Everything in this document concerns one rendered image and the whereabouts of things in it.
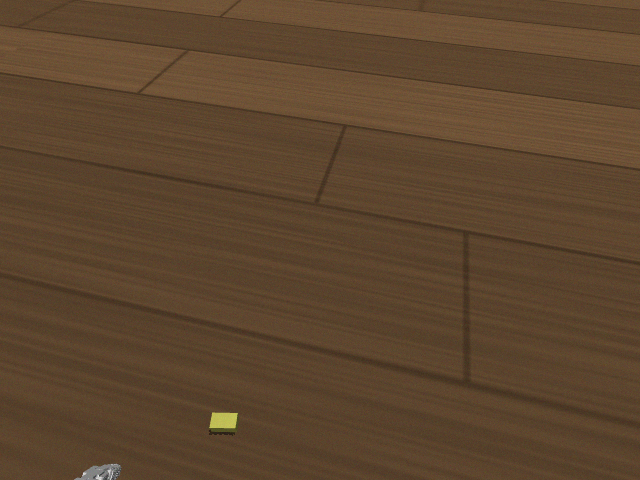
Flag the left robot hand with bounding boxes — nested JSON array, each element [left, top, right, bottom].
[[74, 464, 121, 480]]

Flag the small box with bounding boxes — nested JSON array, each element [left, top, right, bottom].
[[209, 413, 239, 432]]

